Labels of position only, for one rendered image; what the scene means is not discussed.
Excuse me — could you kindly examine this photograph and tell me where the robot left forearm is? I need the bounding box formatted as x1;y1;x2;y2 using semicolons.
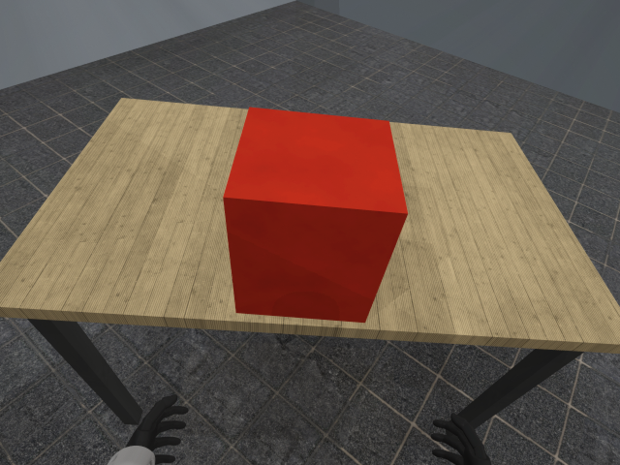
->
108;446;155;465

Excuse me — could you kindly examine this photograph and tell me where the robot left hand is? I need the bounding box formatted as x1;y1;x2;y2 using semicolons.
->
126;394;189;465

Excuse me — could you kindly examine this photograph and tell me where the robot right hand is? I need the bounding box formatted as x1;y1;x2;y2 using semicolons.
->
431;413;491;465

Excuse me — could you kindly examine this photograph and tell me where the table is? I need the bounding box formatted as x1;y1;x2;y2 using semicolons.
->
0;98;620;440

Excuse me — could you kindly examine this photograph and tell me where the carton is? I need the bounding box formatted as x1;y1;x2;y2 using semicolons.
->
223;108;408;323

